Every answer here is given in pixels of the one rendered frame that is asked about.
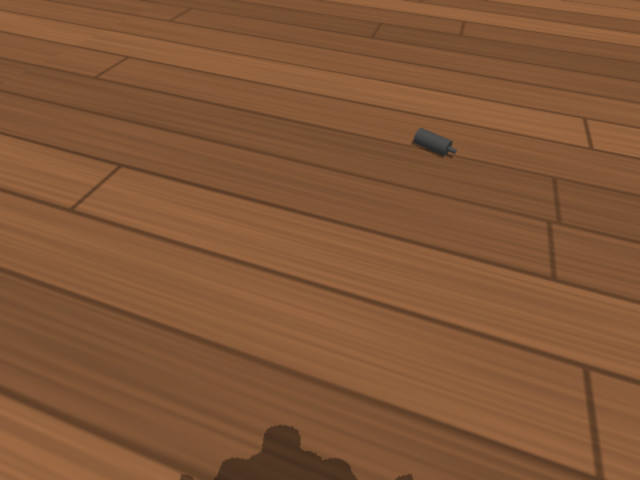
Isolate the bottle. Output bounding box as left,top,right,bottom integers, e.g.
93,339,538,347
413,128,457,156

